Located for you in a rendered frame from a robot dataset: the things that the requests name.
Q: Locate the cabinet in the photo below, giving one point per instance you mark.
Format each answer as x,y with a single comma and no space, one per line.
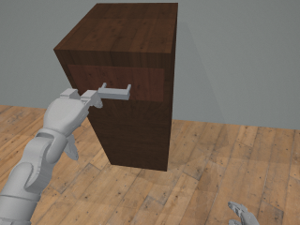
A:
133,133

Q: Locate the robot left forearm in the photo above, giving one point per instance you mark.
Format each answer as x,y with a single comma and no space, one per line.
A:
26,181

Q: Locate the right robot hand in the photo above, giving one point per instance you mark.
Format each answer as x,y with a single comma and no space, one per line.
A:
247,218

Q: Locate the left robot hand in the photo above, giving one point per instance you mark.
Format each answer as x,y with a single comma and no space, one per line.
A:
67,112

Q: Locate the drawer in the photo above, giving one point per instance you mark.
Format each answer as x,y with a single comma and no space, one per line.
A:
146,83

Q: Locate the handle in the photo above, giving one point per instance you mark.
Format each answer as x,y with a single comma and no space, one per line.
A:
114,93

